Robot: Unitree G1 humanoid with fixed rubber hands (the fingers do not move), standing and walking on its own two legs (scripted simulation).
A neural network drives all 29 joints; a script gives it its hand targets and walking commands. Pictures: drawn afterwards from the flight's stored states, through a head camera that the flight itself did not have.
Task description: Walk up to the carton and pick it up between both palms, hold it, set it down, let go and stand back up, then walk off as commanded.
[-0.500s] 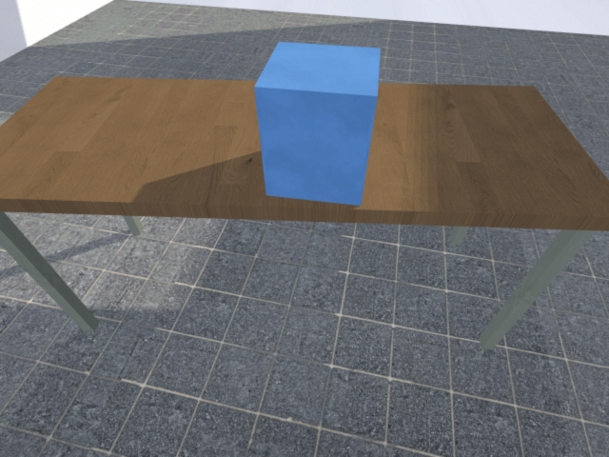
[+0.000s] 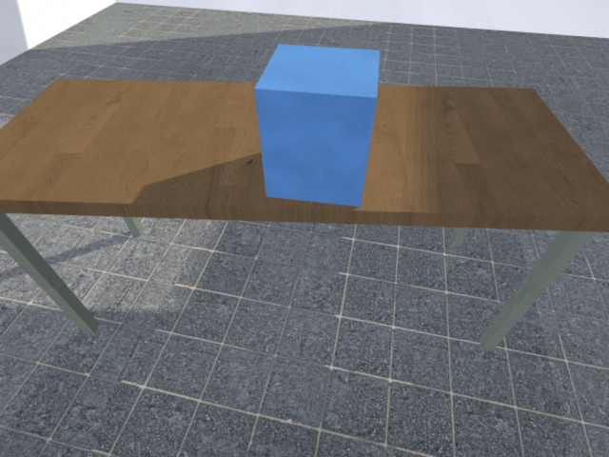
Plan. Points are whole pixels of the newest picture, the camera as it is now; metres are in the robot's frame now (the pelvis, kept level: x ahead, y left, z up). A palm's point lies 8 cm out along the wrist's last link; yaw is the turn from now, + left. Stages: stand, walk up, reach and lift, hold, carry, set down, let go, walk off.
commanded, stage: stand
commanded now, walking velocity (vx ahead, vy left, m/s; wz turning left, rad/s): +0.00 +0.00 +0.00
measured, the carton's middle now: (320, 127) +0.75 -0.06 +0.05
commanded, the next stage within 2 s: none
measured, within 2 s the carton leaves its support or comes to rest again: neither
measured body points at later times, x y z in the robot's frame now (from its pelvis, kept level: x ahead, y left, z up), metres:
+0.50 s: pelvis +0.00 +0.00 +0.00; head +0.01 +0.00 +0.45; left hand +0.12 +0.30 -0.12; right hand +0.05 -0.32 -0.12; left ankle +0.01 +0.11 -0.74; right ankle +0.03 -0.13 -0.74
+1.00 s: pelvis +0.00 +0.00 +0.00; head +0.01 +0.00 +0.45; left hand +0.12 +0.30 -0.12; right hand +0.05 -0.32 -0.12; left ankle +0.01 +0.11 -0.74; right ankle +0.03 -0.13 -0.74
